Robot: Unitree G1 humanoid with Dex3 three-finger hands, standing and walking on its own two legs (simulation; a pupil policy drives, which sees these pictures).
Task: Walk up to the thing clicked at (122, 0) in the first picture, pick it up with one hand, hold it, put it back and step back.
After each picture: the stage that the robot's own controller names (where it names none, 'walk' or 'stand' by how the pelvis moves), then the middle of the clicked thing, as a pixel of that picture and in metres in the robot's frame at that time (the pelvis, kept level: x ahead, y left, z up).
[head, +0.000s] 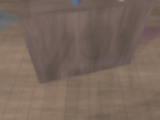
stand; out of the picture +1.13 -0.32 +0.00
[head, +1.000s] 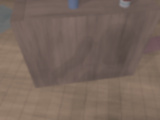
rise first; out of the picture +1.01 -0.29 +0.02
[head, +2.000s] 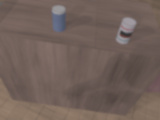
rise first; (125, 31) +0.67 -0.18 +0.02
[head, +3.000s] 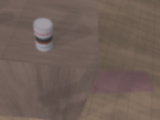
sink last; (43, 35) +0.53 +0.14 +0.03
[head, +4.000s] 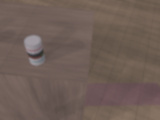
stand; (35, 50) +0.52 +0.20 +0.01
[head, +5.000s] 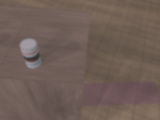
stand; (31, 53) +0.51 +0.21 -0.01
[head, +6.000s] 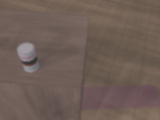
stand; (28, 58) +0.50 +0.22 -0.01
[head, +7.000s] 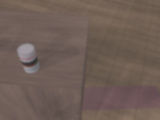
stand; (29, 58) +0.50 +0.22 -0.01
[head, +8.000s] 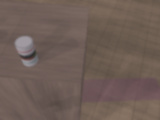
rise first; (27, 51) +0.51 +0.22 +0.00
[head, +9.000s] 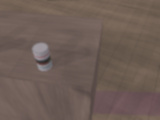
rise first; (42, 57) +0.51 +0.20 +0.00
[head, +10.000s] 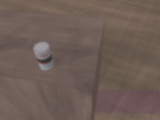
go down; (44, 56) +0.51 +0.20 +0.00
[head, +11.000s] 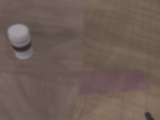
go down; (21, 42) +0.51 +0.18 +0.02
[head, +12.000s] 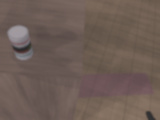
approach; (21, 43) +0.51 +0.19 +0.03
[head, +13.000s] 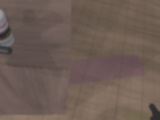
close in; out of the picture +0.52 +0.21 +0.07
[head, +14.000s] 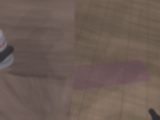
lift; out of the picture +0.46 +0.22 +0.06
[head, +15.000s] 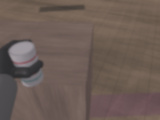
lift; (27, 64) +0.33 +0.16 +0.18
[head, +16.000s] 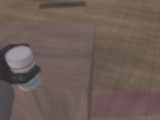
hold; (24, 69) +0.32 +0.17 +0.16
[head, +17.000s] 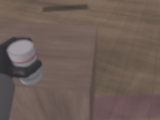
hold; (26, 63) +0.33 +0.16 +0.18
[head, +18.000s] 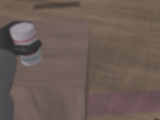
crouch; (27, 44) +0.40 +0.16 +0.19
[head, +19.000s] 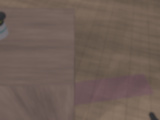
lower; out of the picture +0.49 +0.22 +0.20
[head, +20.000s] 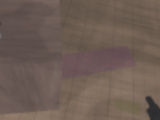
lower; out of the picture +0.53 +0.21 +0.08
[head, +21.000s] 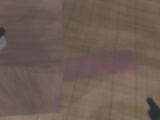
lower; out of the picture +0.51 +0.20 +0.07
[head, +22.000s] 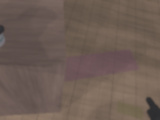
lower; out of the picture +0.51 +0.21 +0.08
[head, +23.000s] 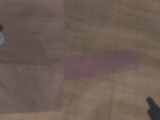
lower; out of the picture +0.52 +0.21 +0.08
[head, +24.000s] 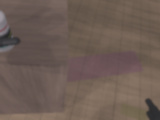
open; out of the picture +0.50 +0.19 +0.07
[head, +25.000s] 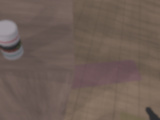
sink last; (9, 41) +0.48 +0.18 +0.05
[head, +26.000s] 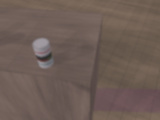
stand; (43, 53) +0.51 +0.19 +0.04
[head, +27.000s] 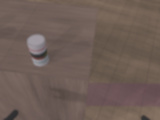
stand; (38, 50) +0.50 +0.18 +0.03
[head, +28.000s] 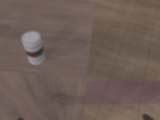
stand; (34, 48) +0.49 +0.19 +0.05
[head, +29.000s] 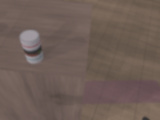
stand; (32, 47) +0.49 +0.18 +0.06
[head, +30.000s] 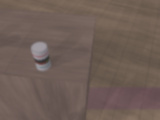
stand; (41, 56) +0.52 +0.18 +0.00
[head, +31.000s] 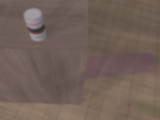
walk; (35, 25) +0.58 +0.17 +0.02
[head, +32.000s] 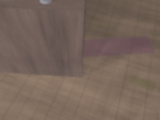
walk; out of the picture +0.86 +0.19 +0.02
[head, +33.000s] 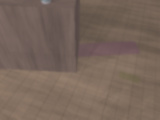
stand; out of the picture +1.12 +0.25 +0.01
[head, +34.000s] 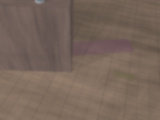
stand; out of the picture +1.09 +0.25 -0.01
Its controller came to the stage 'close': yes
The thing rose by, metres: 0.22
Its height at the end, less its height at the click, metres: +0.00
